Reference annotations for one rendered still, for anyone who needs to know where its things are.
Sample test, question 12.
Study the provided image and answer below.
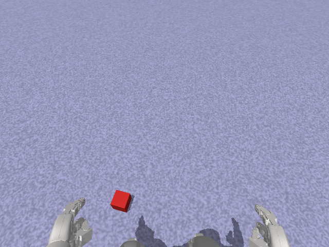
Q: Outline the right robot hand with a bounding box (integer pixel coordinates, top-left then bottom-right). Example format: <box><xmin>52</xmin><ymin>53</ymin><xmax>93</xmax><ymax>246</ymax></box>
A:
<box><xmin>249</xmin><ymin>204</ymin><xmax>290</xmax><ymax>247</ymax></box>

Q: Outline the cube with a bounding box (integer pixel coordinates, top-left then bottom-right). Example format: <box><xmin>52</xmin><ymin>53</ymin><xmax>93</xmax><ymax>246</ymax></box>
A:
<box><xmin>111</xmin><ymin>190</ymin><xmax>132</xmax><ymax>213</ymax></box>

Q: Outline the left robot hand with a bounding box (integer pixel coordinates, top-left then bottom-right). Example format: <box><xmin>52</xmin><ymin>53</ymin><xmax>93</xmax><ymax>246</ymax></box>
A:
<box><xmin>48</xmin><ymin>198</ymin><xmax>93</xmax><ymax>247</ymax></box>

